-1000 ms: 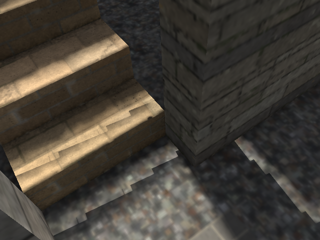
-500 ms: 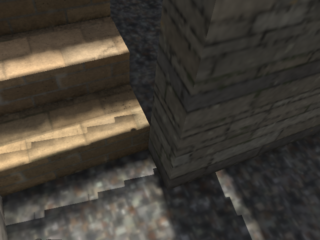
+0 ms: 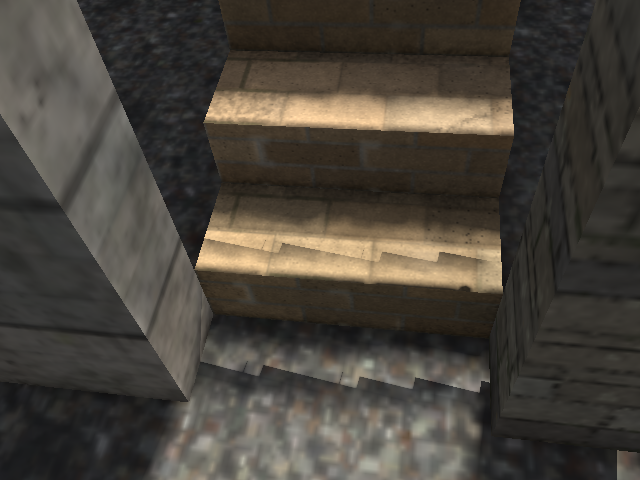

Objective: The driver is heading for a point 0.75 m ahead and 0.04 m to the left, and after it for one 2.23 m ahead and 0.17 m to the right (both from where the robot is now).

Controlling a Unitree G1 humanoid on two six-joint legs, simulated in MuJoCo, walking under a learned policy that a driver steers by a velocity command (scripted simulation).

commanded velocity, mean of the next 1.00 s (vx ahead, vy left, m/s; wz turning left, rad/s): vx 0.17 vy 0.36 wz -0.09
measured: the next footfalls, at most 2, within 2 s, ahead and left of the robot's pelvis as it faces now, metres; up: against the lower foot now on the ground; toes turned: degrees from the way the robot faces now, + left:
left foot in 0.26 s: +0.06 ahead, +0.25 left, +0.00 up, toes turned +17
right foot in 0.70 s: +0.23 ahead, +0.19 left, +0.00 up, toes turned +11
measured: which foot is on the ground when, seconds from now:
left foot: up 0.00-0.24, down 0.26-0.74, up 0.76-0.94, down 0.96-1.00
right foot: down 0.00-0.26, up 0.28-0.68, down 0.70-0.96, up 0.98-1.00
